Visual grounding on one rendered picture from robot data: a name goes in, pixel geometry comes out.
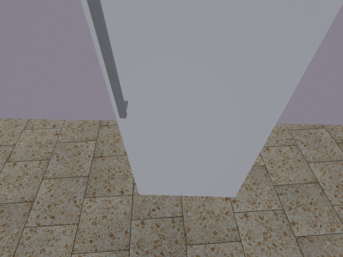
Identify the fridge door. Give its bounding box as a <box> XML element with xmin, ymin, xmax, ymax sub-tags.
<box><xmin>81</xmin><ymin>0</ymin><xmax>343</xmax><ymax>197</ymax></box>

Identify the handle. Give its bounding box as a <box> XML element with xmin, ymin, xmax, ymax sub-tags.
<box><xmin>87</xmin><ymin>0</ymin><xmax>128</xmax><ymax>118</ymax></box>

